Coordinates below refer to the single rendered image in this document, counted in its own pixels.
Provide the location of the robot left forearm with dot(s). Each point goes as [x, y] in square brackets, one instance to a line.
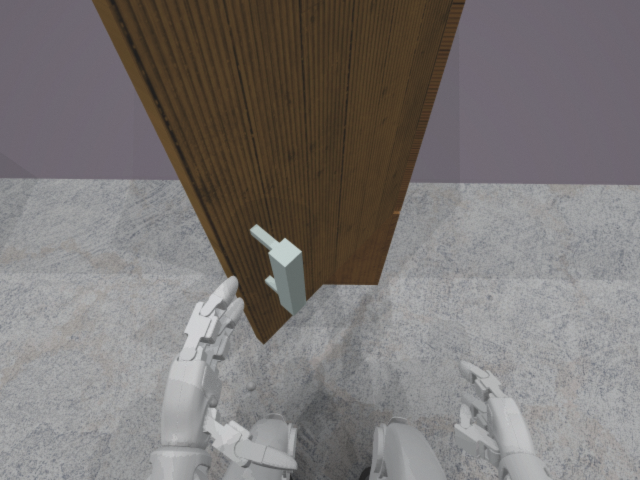
[179, 463]

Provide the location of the robot right forearm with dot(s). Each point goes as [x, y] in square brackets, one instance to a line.
[523, 466]

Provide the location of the right robot thigh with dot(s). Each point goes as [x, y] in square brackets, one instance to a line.
[401, 452]

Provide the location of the left robot thigh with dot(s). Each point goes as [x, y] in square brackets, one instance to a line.
[267, 432]

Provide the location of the robot thigh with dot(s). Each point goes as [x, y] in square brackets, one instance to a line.
[267, 432]
[401, 452]

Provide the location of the robot left hand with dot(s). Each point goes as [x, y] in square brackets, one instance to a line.
[186, 418]

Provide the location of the cupboard door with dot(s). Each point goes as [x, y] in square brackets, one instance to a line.
[295, 115]

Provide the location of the handle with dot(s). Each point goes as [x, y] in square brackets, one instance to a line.
[287, 266]

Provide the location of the robot right hand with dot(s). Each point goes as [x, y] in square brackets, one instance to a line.
[500, 430]

